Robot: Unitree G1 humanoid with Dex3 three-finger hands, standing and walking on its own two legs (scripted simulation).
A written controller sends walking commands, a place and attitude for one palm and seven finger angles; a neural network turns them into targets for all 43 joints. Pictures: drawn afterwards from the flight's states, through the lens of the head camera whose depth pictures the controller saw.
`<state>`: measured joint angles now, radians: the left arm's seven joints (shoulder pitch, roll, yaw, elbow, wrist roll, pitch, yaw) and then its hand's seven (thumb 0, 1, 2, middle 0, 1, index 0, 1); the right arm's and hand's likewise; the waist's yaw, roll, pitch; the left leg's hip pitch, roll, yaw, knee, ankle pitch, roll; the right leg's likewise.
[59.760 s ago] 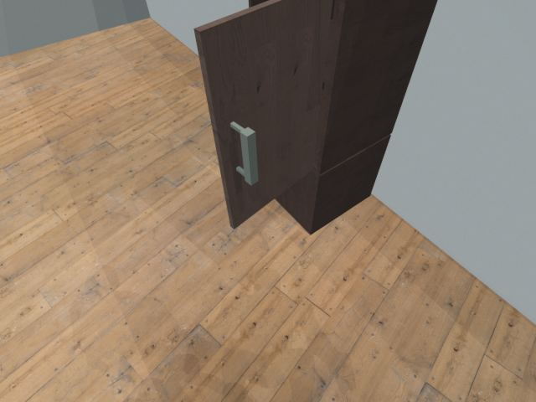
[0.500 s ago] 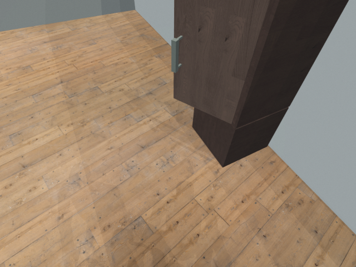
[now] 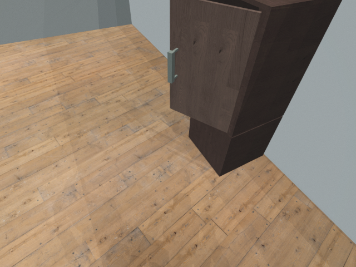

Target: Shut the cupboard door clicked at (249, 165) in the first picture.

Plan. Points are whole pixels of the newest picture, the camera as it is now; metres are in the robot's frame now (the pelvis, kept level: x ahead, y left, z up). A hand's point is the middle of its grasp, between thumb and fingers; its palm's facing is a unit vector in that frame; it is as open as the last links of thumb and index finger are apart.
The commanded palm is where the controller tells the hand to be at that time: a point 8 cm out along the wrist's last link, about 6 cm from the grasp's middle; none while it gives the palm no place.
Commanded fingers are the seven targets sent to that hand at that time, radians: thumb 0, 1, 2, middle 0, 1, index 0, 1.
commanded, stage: look to check the result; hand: left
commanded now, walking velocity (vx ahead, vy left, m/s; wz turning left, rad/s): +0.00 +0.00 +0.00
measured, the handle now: (173, 65) +0.99 +0.07 -0.05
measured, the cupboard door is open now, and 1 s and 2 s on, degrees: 29 29 29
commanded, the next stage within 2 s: walk to a spot facing it in 0.56 s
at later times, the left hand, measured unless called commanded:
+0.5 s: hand out of the picture +0.02 +0.20 -0.17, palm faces +0.00 -0.97 -0.26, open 7.4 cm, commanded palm none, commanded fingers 0.00 0.90 0.90 -0.20 -0.30 -0.20 -0.30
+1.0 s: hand out of the picture +0.04 +0.21 -0.19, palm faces +0.15 -0.96 -0.25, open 7.4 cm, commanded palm none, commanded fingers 0.00 0.90 0.90 -0.20 -0.30 -0.20 -0.30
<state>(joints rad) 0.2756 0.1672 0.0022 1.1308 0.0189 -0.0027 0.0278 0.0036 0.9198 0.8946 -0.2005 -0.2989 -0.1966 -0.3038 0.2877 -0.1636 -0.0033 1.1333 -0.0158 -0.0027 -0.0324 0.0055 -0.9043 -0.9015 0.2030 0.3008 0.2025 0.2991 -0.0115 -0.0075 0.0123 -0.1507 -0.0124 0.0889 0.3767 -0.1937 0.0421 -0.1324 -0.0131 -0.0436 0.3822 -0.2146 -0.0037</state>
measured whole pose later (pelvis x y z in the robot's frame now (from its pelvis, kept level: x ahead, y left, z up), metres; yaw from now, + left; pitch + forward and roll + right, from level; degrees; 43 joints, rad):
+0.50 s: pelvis +0.01 +0.00 +0.00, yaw +0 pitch -2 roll +0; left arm 0.23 0.23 0.01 1.15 0.02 0.00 0.02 0.00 0.91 0.89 -0.20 -0.30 -0.20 -0.30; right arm 0.21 -0.23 -0.01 1.13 -0.01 0.00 -0.03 0.01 -0.90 -0.90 0.20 0.30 0.20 0.30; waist 0.00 0.00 0.04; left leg -0.12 -0.01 0.08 0.34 -0.19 0.03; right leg -0.10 -0.01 -0.05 0.34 -0.21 -0.01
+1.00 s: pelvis +0.01 +0.00 -0.01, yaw +9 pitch -2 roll -1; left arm 0.18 0.22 0.04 1.02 0.03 0.02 0.03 0.00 0.91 0.89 -0.20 -0.30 -0.20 -0.30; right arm 0.22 -0.21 -0.04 1.04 -0.02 0.06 0.00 0.01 -0.90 -0.90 0.20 0.30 0.20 0.30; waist -0.02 -0.01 0.09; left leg -0.35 0.01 0.04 0.81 -0.46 -0.02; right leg -0.16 -0.06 -0.19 0.53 -0.34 -0.01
